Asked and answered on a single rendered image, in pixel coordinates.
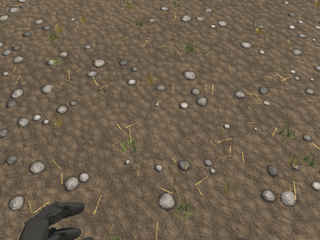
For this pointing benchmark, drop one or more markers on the left robot hand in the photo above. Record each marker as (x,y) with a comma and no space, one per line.
(37,227)

